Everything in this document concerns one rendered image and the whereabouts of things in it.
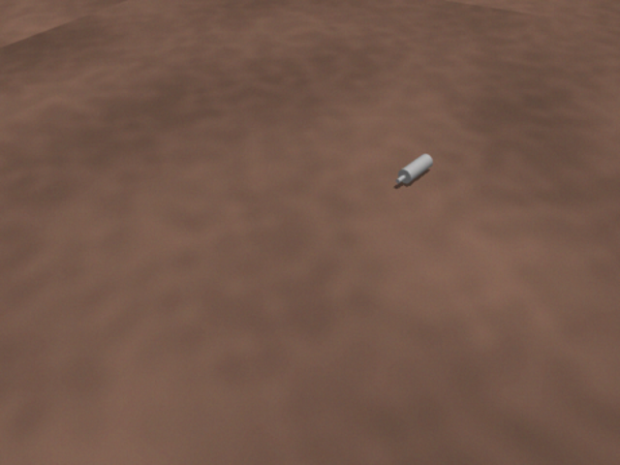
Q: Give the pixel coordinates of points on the bottle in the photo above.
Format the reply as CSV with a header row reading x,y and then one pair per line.
x,y
414,169

